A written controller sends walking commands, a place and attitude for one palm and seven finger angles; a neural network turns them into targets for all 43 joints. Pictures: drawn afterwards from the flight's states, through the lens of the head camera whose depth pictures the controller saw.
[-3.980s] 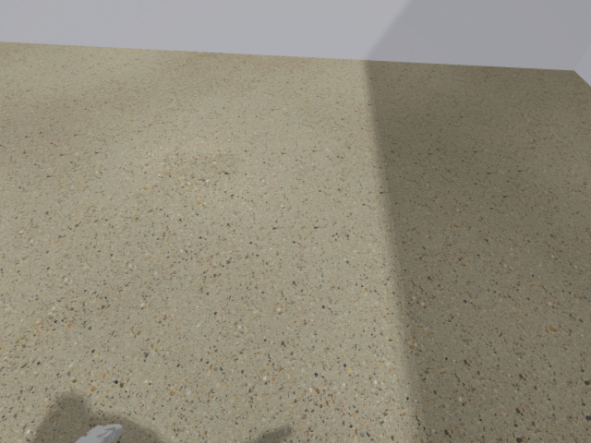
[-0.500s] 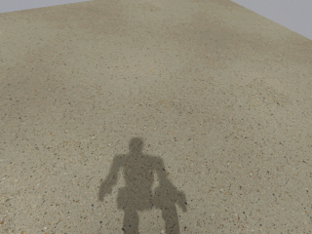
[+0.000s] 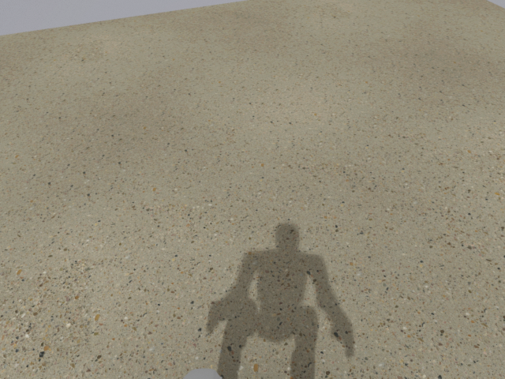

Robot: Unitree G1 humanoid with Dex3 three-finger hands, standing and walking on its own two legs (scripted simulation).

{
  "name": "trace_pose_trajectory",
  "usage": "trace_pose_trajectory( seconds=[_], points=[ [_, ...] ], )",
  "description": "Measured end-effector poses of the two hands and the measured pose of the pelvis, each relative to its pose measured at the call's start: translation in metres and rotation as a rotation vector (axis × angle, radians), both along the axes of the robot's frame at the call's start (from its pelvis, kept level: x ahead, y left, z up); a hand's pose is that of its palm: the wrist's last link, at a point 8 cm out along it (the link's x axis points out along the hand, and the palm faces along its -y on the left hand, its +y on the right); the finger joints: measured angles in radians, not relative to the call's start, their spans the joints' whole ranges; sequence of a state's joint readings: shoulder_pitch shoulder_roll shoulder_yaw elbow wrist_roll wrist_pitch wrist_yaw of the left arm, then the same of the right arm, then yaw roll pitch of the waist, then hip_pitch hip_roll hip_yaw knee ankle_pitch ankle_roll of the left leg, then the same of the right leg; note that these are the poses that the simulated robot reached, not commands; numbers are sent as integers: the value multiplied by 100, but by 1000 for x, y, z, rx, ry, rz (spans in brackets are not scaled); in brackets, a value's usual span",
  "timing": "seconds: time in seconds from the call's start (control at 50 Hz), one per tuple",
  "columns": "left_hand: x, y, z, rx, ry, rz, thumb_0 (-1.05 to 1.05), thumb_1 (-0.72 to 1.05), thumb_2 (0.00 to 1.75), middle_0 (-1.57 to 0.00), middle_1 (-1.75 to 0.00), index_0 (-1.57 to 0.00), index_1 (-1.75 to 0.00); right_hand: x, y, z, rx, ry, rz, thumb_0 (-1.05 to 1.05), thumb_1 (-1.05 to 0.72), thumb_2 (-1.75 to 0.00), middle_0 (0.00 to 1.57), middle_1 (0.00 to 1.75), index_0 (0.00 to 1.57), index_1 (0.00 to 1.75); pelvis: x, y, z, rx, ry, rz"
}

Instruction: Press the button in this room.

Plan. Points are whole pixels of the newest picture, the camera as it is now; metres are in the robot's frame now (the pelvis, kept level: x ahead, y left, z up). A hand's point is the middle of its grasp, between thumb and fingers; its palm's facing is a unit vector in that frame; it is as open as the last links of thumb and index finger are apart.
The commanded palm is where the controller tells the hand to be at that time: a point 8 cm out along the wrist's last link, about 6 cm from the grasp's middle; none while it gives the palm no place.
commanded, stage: turn or walk to find it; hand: left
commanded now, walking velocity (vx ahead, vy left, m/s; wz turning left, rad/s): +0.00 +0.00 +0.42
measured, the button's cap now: out of the picture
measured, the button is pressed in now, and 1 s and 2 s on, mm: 0 0 0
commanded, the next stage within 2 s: none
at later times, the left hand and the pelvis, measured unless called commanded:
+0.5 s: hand out of the picture +0.01 +0.27 -0.17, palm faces +0.24 -0.94 -0.23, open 7.3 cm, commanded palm none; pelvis -0.02 +0.05 +0.00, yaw +11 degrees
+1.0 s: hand out of the picture -0.05 +0.19 -0.15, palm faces +0.43 -0.87 -0.26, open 7.3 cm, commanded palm none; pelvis -0.04 -0.01 +0.00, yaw +25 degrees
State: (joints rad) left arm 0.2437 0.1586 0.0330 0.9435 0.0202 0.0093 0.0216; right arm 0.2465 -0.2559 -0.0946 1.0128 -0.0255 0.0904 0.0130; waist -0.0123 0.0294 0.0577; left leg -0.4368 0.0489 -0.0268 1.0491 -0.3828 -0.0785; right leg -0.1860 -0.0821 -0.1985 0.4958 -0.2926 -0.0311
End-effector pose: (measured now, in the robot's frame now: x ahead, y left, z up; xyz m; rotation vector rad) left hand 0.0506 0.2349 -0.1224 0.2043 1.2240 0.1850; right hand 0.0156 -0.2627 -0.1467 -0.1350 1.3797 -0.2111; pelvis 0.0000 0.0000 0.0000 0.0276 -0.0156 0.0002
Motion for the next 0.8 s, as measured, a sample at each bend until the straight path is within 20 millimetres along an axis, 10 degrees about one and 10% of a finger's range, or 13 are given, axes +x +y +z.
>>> trace_pose_trajectory(
  seconds=[0.28,0.5,0.68,0.8],
  points=[
    [-89,73,-35,-43,165,193,0,91,90,-20,-30,-20,-30,105,80,31,-60,-234,248,1,-90,-90,20,30,20,30,-11,50,-7,-48,-2,106],
    [-58,83,-12,-21,2,217,0,91,90,-19,-30,-20,-30,83,92,28,-17,-191,281,1,-90,-90,20,30,21,30,-20,51,3,-45,-3,189],
    [-33,48,4,36,-106,206,0,91,90,-19,-30,-20,-30,40,49,-7,32,-66,261,1,-90,-90,20,30,21,30,-28,16,-8,-5,11,257],
    [-59,17,17,56,-123,261,0,91,90,-20,-30,-20,-30,34,21,-15,47,-7,295,1,-90,-90,20,30,20,30,-33,-4,-4,8,-13,329]
  ],
)
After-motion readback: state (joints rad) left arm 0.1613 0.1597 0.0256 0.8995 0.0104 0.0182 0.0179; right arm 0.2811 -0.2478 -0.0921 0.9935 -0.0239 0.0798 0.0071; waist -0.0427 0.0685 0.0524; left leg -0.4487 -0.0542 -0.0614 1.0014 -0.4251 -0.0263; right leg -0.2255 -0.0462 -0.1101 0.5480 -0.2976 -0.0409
